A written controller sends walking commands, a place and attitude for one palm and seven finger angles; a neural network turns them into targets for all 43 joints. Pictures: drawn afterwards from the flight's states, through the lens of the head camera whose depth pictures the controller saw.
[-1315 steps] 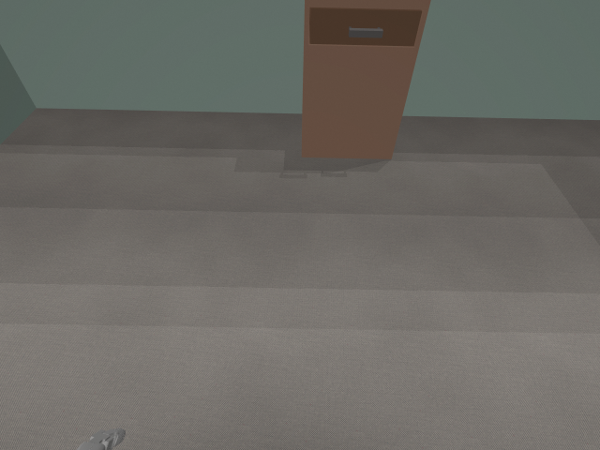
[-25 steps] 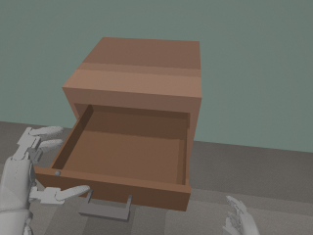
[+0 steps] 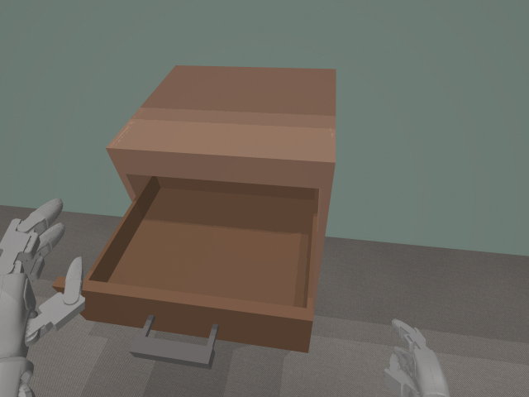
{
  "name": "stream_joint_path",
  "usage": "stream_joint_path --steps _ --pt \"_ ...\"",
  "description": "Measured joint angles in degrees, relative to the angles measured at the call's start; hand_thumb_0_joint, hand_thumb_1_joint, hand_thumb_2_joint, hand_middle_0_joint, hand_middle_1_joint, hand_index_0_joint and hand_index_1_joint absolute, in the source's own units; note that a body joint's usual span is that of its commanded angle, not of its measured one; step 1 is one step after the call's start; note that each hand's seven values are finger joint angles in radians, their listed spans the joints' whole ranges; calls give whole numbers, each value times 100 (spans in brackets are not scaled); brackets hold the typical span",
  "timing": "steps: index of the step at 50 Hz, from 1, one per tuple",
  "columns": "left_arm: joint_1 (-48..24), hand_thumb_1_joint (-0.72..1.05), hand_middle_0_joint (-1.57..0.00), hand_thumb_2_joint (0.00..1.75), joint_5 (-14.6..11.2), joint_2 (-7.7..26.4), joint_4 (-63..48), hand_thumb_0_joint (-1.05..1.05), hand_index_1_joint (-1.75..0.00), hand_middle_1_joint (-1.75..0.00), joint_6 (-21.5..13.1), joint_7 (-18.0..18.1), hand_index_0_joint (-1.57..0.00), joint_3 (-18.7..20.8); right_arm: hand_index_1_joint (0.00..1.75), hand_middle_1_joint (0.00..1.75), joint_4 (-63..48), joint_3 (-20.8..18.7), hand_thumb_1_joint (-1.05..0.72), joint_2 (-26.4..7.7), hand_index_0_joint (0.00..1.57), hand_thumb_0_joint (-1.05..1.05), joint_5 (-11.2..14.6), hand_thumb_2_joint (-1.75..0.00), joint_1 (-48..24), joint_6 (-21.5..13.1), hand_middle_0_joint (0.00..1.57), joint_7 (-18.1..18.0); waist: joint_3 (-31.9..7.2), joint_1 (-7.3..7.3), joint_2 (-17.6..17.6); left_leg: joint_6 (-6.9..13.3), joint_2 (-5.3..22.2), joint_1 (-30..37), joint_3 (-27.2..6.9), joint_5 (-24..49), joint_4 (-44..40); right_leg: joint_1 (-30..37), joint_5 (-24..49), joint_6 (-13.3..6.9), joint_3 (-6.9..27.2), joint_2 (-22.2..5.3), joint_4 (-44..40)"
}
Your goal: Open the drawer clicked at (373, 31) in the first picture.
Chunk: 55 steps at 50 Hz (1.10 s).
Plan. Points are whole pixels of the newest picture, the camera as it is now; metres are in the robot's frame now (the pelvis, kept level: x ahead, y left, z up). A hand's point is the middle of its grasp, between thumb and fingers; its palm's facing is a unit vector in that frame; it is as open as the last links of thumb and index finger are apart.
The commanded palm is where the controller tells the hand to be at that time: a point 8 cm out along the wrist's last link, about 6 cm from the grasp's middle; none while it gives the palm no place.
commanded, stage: draw the hand back to the body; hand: left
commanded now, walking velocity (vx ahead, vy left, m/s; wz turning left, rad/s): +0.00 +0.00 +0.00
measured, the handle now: (177, 338) +0.23 +0.19 -0.09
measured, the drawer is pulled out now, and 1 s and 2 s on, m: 0.30 0.30 0.30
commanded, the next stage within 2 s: step back with the hand held close in 0.14 s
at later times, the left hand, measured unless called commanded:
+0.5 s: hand (84, 296) +0.19 +0.24 +0.14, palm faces +0.29 -0.83 -0.47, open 7.4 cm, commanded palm +0.12 +0.29 +0.17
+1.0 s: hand (52, 358) +0.12 +0.22 +0.15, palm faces +0.33 -0.83 -0.44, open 7.4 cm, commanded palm +0.05 +0.28 +0.17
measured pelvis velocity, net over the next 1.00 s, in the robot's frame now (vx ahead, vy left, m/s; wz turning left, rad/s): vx -0.08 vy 0.00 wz -0.02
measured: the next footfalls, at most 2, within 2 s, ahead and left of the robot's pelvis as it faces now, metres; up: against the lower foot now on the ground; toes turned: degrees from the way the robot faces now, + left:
right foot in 0.86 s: -0.04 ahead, -0.09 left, +0.00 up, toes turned -3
left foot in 1.20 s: -0.10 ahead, +0.15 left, +0.00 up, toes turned +1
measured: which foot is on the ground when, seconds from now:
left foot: down 0.00-0.96, up 0.98-1.00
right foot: down 0.00-0.70, up 0.72-0.84, down 0.86-1.00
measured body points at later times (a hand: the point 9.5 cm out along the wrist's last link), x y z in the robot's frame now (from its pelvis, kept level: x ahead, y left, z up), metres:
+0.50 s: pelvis -0.02 +0.01 +0.00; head +0.01 +0.00 +0.45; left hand +0.17 +0.28 +0.17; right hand +0.15 -0.24 -0.09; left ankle -0.04 +0.12 -0.74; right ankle +0.00 -0.08 -0.74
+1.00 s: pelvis -0.08 +0.00 -0.01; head -0.06 -0.01 +0.44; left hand +0.09 +0.27 +0.18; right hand +0.09 -0.21 -0.10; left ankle -0.05 +0.12 -0.73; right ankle -0.08 -0.08 -0.74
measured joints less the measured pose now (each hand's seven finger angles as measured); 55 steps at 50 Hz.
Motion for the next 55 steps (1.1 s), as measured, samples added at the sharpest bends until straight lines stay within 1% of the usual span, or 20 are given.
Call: stream_joint_path --steps 6,14,17,19,22,25,28,31,34,36,39,42,43,44,46,48,49,52,53,55 --pt "88 82 -21 87 7 47 -62 2 -35 -35 18 -8 -21 -74 30 30 42 -6 -90 5 20 1 -7 -90 41 -17 20 1 20 -1 1 -28 28 10 1 11 3 10 15 -30 -2 28 -4" --pt "17 88 -21 90 16 80 9 2 -31 -31 -52 14 -21 49 30 30 50 -31 -90 -23 20 1 5 -90 68 30 20 -13 64 -28 66 -36 52 -30 -3 21 29 -6 49 -43 -9 51 -30" --pt "-20 88 -21 90 122 142 -38 2 -31 -31 -276 57 -21 347 30 30 -77 -23 -90 -44 20 1 -37 -90 35 143 20 14 118 -127 44 6 91 -278 -21 -5 176 -166 124 -57 -30 93 -72" --pt "-3 89 -21 90 172 160 -108 2 -30 -30 -384 105 -21 462 30 30 -153 -47 -90 -63 20 1 -31 -90 5 235 20 47 170 -209 -16 31 91 -451 -13 1 252 -319 165 -47 -26 92 -50" --pt "140 89 -20 90 195 115 -201 2 -30 -30 -429 112 -21 411 30 30 -221 -116 -90 -107 20 1 12 -90 -22 362 20 97 226 -323 -131 10 52 -612 53 40 261 -533 191 -1 36 47 34" --pt "373 89 -20 90 215 132 -306 2 -30 -30 -395 85 -21 276 30 30 -260 -191 -90 -123 20 1 49 -90 -24 461 20 118 244 -428 -270 70 -24 -707 145 87 234 -708 189 69 124 -28 144" --pt "571 89 -21 90 235 329 -504 2 -30 -30 -367 81 -21 287 30 30 -309 -236 -90 -84 20 1 56 -90 3 512 20 99 252 -512 -430 126 -93 -803 192 114 263 -851 179 123 169 -98 263" --pt "678 89 -21 90 228 577 -738 2 -30 -30 -386 116 -21 451 30 30 -381 -243 -90 -12 20 1 39 -90 46 521 20 75 239 -554 -561 164 -147 -918 196 125 347 -971 171 165 171 -156 374" --pt "719 89 -21 90 207 741 -935 2 -30 -30 -433 181 -21 653 30 30 -440 -219 -90 80 20 1 -11 -90 70 479 20 69 194 -553 -659 193 -206 -1039 201 132 453 -1111 147 192 172 -219 533" --pt "733 89 -21 90 215 747 -1012 2 -30 -30 -471 253 -21 728 30 30 -463 -193 -90 152 20 1 -90 -90 77 397 20 59 155 -532 -703 211 -253 -1112 222 135 524 -1233 60 220 182 -276 736" --pt "741 89 -21 90 237 589 -977 2 -30 -30 -504 341 -21 694 30 30 -433 -143 -90 246 20 1 -229 -90 111 255 20 39 19 -474 -642 226 -259 -1243 234 132 628 -1279 -501 288 193 -302 1229" --pt "727 89 -21 90 218 345 -877 2 -30 -30 -463 401 -21 594 30 30 -375 -69 -90 311 20 1 -293 -90 152 149 20 27 -108 -397 -509 200 -208 -1403 233 138 734 -987 -599 313 179 -306 1206" --pt "716 89 -21 90 196 275 -846 2 -30 -30 -445 412 -21 562 30 30 -346 -34 -90 329 20 1 -298 -90 146 130 20 22 -130 -360 -485 181 -190 -1457 253 145 765 -860 -708 307 185 -308 1045" --pt "673 89 -21 90 180 189 -793 2 -30 -30 -428 411 -21 513 30 30 -303 -4 -90 333 20 1 -300 -90 111 121 20 15 -110 -322 -423 157 -136 -1499 264 160 791 -817 -788 253 182 -260 901" --pt "542 89 -20 90 159 57 -681 2 -30 -30 -367 387 -21 370 30 30 -235 39 -90 303 21 1 -299 -89 49 130 20 -6 25 -339 -228 103 -13 -1519 170 241 795 -760 -491 152 83 -133 729" --pt "457 89 -20 90 120 39 -647 2 -30 -30 -316 320 -21 272 30 30 -208 55 -90 253 21 1 -205 -89 43 172 20 26 98 -349 -104 49 75 -1600 88 338 849 -764 -288 80 1 -41 639" --pt "434 89 -20 90 92 59 -636 2 -30 -30 -323 270 -21 248 30 30 -191 43 -90 233 21 1 -148 -89 47 210 20 55 112 -351 -106 29 72 -1676 63 271 1044 -794 -258 47 -6 -33 651" --pt "424 89 -21 90 61 165 -574 2 -30 -30 -383 155 -21 238 30 30 -130 -33 -90 184 21 1 -38 -89 112 350 21 99 67 -375 -315 -20 -113 -1910 -24 -495 2206 -892 -200 -12 46 -156 679" --pt "451 89 -21 90 70 199 -552 2 -30 -30 -400 140 -21 268 30 30 -122 -48 -90 166 21 1 -22 -89 137 399 21 94 36 -397 -407 -26 -141 -1908 -14 -631 2424 -919 -158 -19 74 -206 657" --pt "521 89 -21 90 101 270 -512 2 -30 -30 -437 143 -21 354 30 30 -136 -60 -90 120 21 1 -4 -89 172 485 20 54 -19 -456 -563 -24 -103 -1769 31 -730 2398 -975 -50 -14 105 -276 579"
